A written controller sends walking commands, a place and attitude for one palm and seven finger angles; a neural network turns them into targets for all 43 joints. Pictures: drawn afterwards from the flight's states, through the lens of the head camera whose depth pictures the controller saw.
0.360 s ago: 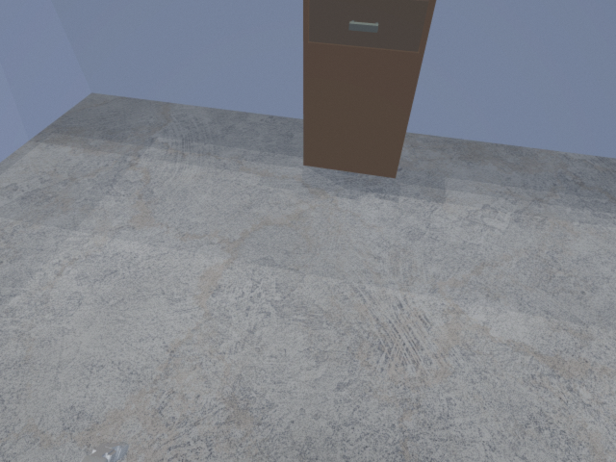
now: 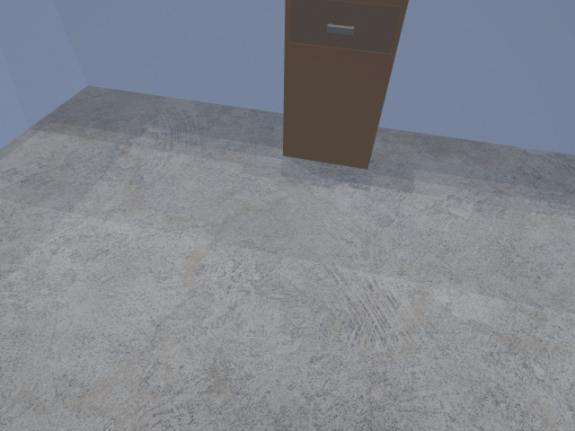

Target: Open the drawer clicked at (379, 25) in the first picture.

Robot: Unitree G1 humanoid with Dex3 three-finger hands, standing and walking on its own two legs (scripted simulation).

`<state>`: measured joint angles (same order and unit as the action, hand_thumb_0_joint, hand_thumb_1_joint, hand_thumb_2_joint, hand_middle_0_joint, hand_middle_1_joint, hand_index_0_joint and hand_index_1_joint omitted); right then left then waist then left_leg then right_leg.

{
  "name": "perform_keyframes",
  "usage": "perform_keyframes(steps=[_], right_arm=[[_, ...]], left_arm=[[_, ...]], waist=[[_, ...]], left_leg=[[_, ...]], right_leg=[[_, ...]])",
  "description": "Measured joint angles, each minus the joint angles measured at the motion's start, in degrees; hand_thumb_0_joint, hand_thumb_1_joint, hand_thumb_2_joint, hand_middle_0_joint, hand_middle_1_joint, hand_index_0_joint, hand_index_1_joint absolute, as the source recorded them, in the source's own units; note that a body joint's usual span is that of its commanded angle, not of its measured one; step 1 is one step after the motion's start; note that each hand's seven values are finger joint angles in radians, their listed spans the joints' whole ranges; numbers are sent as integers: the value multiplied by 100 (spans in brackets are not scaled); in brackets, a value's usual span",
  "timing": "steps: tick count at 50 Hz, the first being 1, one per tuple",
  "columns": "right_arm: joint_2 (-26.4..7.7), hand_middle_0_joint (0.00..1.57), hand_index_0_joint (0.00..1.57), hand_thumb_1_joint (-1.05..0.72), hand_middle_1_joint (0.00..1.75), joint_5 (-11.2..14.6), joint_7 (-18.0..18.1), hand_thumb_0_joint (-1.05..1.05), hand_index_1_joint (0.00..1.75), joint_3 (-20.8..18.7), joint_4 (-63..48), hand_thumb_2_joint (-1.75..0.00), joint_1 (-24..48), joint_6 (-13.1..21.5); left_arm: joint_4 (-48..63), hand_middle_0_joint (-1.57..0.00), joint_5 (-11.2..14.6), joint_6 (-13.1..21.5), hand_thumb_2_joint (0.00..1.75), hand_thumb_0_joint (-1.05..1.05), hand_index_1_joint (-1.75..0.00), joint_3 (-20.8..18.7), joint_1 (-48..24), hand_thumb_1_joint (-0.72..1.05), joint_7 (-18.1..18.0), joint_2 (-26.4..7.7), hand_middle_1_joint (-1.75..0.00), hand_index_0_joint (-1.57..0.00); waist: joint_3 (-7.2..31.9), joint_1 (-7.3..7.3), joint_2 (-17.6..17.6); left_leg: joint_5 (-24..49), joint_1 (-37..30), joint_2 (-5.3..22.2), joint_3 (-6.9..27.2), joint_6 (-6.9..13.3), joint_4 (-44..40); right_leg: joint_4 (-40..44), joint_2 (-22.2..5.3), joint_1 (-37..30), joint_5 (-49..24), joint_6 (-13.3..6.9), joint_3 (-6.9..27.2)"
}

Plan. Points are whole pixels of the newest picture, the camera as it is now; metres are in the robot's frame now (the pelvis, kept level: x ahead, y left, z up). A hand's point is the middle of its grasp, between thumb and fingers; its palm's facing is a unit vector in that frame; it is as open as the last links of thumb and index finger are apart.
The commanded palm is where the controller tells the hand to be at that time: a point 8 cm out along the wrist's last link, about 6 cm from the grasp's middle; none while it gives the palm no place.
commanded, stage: stand and wait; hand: left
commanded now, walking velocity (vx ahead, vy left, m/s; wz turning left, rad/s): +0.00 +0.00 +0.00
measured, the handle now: (340, 28) +1.64 -0.12 -0.04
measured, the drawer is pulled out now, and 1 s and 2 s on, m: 0.00 0.00 0.00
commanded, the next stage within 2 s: look at it before walking up in 0.46 s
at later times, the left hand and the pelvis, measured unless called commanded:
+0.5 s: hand out of the picture +0.06 +0.24 -0.15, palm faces -0.03 -0.94 -0.34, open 7.4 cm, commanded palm none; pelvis -0.02 -0.01 +0.00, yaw +0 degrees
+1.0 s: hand out of the picture +0.06 +0.24 -0.15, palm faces -0.03 -0.94 -0.33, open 7.4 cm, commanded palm none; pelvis -0.01 -0.01 +0.00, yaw +0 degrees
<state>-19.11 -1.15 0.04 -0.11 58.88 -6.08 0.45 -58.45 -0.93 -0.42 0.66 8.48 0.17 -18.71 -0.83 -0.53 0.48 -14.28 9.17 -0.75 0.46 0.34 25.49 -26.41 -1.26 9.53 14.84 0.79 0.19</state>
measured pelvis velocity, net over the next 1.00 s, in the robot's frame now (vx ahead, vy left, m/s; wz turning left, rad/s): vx -0.01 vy -0.01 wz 0.00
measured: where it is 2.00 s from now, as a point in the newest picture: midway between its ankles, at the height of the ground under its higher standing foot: outside the picture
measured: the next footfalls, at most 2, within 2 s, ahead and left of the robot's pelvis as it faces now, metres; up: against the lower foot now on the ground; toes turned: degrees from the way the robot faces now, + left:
left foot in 1.72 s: +0.20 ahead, +0.12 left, +0.00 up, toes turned +0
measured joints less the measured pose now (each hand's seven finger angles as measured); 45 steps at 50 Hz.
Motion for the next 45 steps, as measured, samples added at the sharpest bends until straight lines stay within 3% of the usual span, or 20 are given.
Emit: perform_keyframes(steps=[45], right_arm=[[-41, 20, 20, -91, 30, 37, -24, 0, 30, 3, 514, -90, -132, 7]], left_arm=[[-377, -20, -5, 57, 90, 1, -30, -18, -17, 91, 8, -51, -30, -20]], waist=[[-83, 39, -11]], left_leg=[[307, -61, 80, 2, -63, -371]], right_leg=[[404, 77, -67, -334, -51, -2]])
